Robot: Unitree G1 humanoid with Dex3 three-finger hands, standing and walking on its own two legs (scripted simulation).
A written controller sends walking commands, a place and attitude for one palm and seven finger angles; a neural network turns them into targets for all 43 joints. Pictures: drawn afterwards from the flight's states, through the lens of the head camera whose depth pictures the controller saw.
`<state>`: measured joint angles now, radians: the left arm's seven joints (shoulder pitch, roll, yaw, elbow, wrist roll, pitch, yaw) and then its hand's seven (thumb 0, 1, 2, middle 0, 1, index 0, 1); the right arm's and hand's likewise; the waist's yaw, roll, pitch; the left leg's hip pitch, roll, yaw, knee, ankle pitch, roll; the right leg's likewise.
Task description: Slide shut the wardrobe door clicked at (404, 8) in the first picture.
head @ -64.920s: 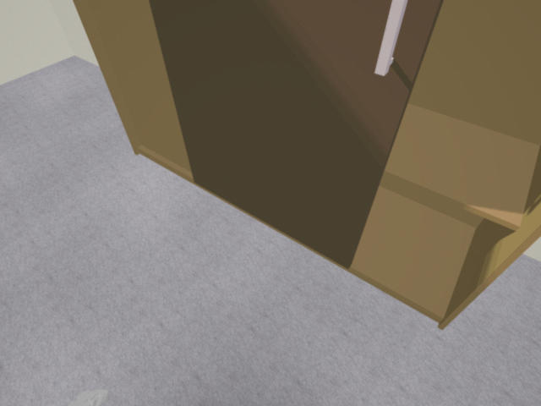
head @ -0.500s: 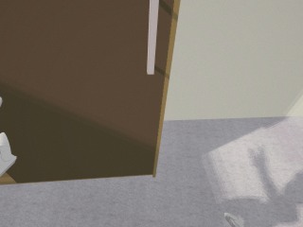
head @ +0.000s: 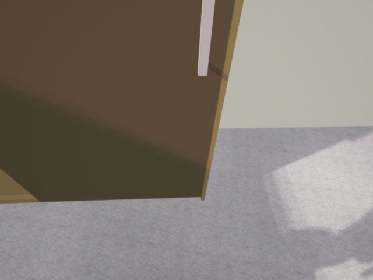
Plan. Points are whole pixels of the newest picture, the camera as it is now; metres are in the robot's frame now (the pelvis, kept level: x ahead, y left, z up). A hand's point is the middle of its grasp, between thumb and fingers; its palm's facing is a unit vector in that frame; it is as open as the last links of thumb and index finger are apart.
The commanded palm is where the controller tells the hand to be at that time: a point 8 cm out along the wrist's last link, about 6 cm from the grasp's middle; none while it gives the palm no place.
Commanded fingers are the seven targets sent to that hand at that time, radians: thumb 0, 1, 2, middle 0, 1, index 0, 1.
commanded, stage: let the arm hang, fingers relaxed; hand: left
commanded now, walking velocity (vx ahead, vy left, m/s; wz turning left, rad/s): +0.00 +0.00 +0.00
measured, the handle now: (205, 21) +0.59 +0.00 +0.25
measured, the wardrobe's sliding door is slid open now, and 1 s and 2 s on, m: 0.00 0.00 0.00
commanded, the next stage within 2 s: look to check the result in 0.60 s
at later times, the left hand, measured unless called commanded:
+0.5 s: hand out of the picture -0.01 +0.16 -0.18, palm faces +0.03 -0.99 -0.15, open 7.4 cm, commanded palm none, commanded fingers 0.00 0.90 0.90 -0.20 -0.30 -0.20 -0.30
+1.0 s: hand out of the picture -0.01 +0.18 -0.17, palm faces +0.02 -0.99 -0.17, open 7.4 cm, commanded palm none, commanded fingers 0.00 0.90 0.90 -0.20 -0.30 -0.20 -0.30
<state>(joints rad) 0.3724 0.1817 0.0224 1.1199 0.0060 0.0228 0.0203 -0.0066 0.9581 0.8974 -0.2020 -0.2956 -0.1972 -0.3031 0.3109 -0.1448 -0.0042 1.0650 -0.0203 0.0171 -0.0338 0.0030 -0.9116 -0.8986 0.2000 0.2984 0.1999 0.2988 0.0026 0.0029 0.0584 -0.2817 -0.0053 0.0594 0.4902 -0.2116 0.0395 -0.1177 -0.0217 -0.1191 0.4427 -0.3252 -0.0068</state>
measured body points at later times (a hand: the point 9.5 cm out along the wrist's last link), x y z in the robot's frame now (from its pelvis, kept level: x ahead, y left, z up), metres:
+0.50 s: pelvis +0.01 +0.01 +0.00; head +0.02 +0.01 +0.45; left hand -0.01 +0.21 -0.16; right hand -0.02 -0.20 -0.16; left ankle +0.03 +0.09 -0.74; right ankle -0.06 -0.11 -0.74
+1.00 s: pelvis +0.01 +0.02 +0.00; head +0.03 +0.01 +0.45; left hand -0.01 +0.23 -0.16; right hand -0.01 -0.20 -0.16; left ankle +0.03 +0.09 -0.74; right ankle -0.06 -0.11 -0.74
